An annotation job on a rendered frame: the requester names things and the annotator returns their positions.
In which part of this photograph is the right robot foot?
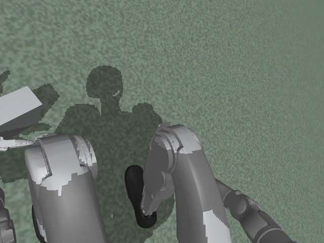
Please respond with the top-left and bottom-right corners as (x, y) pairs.
(125, 165), (157, 228)

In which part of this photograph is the left robot hand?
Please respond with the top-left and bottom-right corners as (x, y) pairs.
(0, 137), (33, 152)

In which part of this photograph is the left robot arm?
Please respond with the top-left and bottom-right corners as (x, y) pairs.
(0, 188), (17, 243)

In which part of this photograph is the right robot arm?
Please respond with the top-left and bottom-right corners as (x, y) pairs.
(224, 190), (297, 243)

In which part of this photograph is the left robot foot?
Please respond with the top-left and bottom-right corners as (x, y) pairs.
(32, 205), (47, 243)

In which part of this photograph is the carton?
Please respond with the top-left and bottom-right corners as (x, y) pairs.
(0, 86), (43, 140)

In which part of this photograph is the right robot hand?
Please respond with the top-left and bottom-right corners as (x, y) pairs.
(215, 178), (233, 204)

